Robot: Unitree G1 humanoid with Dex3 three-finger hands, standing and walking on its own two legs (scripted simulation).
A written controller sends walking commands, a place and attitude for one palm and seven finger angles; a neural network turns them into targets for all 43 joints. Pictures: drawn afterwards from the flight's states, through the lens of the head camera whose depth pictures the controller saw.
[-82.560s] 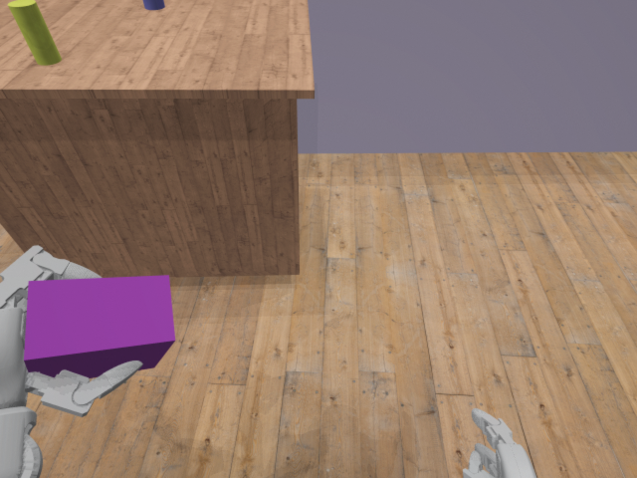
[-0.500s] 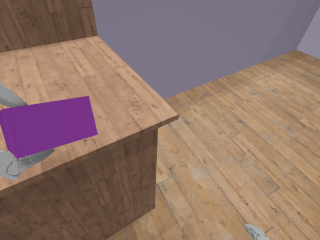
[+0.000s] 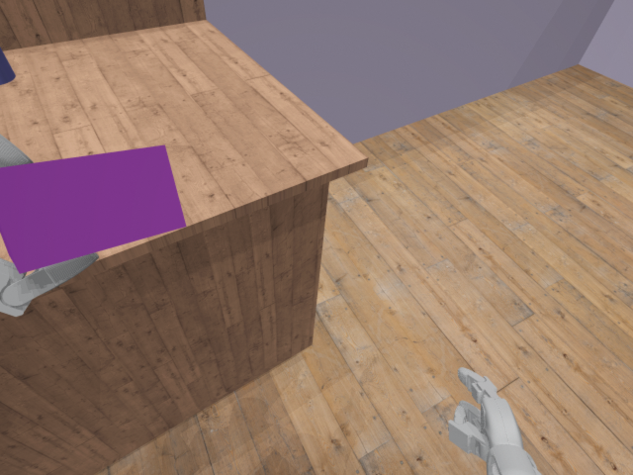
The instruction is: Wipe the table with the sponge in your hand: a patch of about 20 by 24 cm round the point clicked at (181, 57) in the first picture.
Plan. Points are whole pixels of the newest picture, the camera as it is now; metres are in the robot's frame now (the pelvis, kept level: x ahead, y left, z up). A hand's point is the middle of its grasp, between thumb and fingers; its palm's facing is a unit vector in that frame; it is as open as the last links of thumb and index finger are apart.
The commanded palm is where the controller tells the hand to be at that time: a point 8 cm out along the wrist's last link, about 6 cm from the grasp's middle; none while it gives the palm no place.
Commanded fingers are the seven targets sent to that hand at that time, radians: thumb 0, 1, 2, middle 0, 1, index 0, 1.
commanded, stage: stop stepping back and stand still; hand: left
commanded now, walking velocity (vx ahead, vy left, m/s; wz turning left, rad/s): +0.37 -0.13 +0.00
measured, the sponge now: (105, 198) +0.27 +0.21 +0.26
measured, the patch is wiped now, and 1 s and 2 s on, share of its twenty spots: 1.00 1.00 1.00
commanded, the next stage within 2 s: stand and wait in 0.62 s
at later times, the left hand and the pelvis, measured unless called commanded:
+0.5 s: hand out of the picture +0.14 +0.25 +0.29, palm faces +0.54 -0.79 -0.29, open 10.0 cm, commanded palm +0.09 +0.30 +0.30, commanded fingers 0.00 0.10 1.30 -1.20 -1.60 -1.20 -1.60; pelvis -0.07 +0.02 +0.00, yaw +1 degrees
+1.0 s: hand out of the picture +0.14 +0.27 +0.28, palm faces +0.52 -0.78 -0.34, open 10.0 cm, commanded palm +0.08 +0.32 +0.30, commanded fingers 0.00 0.10 1.30 -1.20 -1.60 -1.20 -1.60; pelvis -0.07 +0.03 +0.01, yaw +2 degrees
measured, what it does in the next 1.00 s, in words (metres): steps on the spot: right foot, then left foot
